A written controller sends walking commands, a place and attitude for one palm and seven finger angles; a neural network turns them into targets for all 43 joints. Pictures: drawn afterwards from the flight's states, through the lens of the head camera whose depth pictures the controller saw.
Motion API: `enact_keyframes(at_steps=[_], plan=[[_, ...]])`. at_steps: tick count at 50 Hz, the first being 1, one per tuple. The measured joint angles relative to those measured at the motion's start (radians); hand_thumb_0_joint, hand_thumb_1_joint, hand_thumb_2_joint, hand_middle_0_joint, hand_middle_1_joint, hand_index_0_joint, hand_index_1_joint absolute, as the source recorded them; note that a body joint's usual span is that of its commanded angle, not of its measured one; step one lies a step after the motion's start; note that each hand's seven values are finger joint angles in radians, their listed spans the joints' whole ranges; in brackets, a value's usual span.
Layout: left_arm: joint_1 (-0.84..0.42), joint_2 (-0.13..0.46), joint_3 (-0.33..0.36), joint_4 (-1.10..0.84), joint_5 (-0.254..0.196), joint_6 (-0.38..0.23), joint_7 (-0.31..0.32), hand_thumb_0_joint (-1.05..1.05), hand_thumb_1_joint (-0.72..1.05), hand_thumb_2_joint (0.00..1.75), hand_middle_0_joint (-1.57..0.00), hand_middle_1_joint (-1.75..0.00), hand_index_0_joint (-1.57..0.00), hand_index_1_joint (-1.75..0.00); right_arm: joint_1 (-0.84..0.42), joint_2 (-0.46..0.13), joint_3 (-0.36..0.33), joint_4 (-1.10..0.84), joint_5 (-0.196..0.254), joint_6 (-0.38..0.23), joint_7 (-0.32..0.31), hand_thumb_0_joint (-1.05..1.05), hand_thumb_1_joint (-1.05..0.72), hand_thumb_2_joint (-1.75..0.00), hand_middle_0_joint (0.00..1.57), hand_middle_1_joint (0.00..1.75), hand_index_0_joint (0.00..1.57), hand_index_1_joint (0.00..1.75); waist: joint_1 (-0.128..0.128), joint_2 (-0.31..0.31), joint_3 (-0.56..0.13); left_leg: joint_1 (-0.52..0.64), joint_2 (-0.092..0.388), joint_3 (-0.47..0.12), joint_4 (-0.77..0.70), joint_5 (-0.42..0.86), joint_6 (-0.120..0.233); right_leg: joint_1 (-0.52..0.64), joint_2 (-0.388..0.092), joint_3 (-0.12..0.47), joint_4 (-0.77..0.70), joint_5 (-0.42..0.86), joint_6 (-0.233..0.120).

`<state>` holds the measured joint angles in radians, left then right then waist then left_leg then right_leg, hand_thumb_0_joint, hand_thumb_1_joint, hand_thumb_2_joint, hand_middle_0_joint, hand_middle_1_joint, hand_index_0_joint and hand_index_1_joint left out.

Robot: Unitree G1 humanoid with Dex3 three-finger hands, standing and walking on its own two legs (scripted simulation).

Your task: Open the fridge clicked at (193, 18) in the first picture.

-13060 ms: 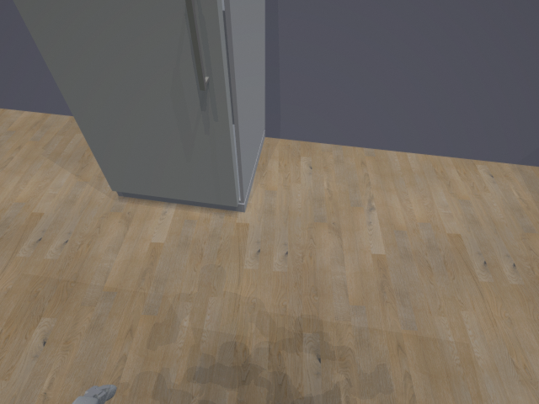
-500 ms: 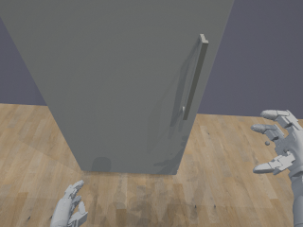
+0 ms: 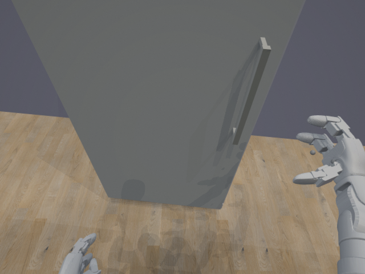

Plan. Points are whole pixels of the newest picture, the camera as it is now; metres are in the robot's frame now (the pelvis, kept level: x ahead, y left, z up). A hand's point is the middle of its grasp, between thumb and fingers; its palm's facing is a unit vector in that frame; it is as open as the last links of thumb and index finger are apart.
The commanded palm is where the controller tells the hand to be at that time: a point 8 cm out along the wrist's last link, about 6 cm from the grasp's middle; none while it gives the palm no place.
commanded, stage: move the hooked fingers beside the handle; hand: right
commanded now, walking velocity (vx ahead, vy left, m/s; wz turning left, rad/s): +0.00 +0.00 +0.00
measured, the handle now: (246, 99) +0.53 -0.13 +0.11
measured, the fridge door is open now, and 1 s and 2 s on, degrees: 0 0 0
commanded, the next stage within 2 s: feel for the door with the fingertips in 1.70 s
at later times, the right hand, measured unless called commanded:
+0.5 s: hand (285, 131) +0.41 -0.20 +0.12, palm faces +0.04 +1.00 +0.01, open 14.0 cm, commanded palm +0.39 -0.25 +0.11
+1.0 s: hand (265, 112) +0.47 -0.17 +0.11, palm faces +0.06 +1.00 +0.01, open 14.0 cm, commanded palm +0.44 -0.23 +0.11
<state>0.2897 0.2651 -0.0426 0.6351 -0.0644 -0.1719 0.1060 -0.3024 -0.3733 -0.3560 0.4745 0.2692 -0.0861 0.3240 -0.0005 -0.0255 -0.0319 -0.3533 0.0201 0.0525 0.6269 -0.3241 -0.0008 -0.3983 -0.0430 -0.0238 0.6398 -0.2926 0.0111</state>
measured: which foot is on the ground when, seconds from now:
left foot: down 0.00-1.00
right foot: down 0.00-1.00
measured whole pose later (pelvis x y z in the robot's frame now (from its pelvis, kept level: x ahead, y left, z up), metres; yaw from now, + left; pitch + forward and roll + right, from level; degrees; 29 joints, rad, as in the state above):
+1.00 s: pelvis +0.00 +0.00 -0.01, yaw +1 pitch +11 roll +1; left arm 0.38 0.26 -0.02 0.67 -0.03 -0.03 0.04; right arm -0.82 -0.38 -0.34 1.04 0.12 -0.27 0.14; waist 0.10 -0.01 -0.06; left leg -0.57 0.01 0.03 0.73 -0.35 0.00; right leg -0.60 -0.06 -0.04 0.75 -0.33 0.01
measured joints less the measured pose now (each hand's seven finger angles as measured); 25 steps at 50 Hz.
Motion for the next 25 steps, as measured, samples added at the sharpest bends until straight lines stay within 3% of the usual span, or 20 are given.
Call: enact_keyframes(at_steps=[25], plan=[[0.024,-0.01,0.009,0.015,0.011,0.081,-0.033,0.01,0.9,0.89,-0.2,-0.3,-0.2,-0.3,-0.237,0.037,0.072,0.225,-0.066,-0.069,-0.105,-0.01,0.5,-0.3,0.3,1.2,0.3,1.2,0.031,0.008,-0.014,-0.078,0.004,-0.005,0.04,-0.012,-0.007,-0.08,0.002,-0.003,0.048,-0.018,-0.007]])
